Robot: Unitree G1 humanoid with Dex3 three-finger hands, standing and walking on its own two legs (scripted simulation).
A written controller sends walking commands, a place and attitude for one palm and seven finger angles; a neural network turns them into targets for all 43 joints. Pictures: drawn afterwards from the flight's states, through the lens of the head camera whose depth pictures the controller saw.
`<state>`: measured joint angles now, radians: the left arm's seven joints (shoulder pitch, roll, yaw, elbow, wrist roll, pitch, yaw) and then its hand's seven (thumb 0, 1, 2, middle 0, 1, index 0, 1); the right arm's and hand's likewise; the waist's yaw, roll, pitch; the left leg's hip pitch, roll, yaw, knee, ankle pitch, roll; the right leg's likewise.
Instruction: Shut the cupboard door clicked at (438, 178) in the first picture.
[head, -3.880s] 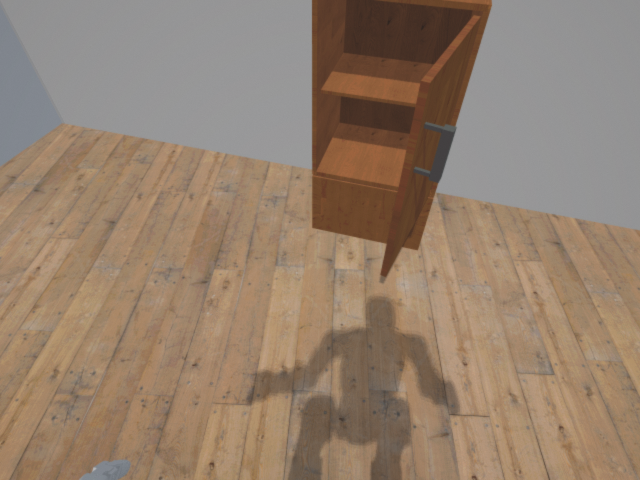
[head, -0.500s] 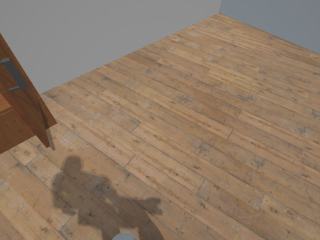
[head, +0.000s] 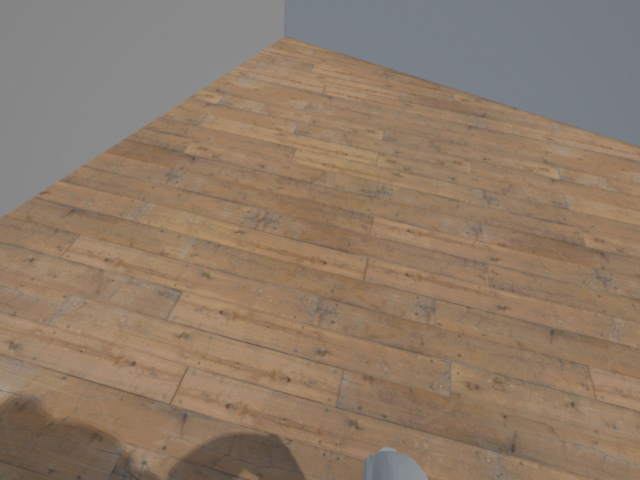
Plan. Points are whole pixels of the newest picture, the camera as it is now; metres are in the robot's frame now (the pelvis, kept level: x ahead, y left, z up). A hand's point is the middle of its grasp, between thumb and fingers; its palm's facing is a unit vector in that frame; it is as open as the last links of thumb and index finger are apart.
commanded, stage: walk around to get in front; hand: left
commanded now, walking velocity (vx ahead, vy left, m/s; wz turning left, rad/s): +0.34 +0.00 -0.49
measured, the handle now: out of the picture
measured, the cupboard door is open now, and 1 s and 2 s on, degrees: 78 78 78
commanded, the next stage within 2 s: none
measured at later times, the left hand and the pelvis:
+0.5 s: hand (247, 381) +0.30 +0.12 -0.17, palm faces -0.14 -0.96 -0.22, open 7.2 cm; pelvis +0.21 -0.06 +0.00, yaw -11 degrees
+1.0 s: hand (269, 285) +0.49 +0.11 -0.18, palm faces -0.24 -0.96 -0.14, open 7.3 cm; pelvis +0.41 -0.06 +0.00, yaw -18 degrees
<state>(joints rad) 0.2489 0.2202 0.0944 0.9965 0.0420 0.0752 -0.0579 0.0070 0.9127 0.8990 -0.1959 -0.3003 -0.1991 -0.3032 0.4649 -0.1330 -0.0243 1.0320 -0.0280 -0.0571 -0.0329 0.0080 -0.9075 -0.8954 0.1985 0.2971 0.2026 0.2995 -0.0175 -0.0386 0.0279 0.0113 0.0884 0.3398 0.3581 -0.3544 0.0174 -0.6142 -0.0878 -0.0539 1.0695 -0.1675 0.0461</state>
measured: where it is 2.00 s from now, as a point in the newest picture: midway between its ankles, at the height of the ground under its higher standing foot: (374, 307)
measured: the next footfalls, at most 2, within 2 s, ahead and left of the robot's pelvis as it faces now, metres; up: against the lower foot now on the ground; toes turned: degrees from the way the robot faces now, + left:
right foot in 0.22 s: +0.23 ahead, -0.15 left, +0.00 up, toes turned -14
left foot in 0.66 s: +0.43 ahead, +0.04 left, +0.00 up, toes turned -3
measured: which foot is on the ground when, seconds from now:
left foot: down 0.00-0.22, up 0.24-0.64, down 0.66-1.00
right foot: up 0.00-0.20, down 0.22-0.68, up 0.70-1.00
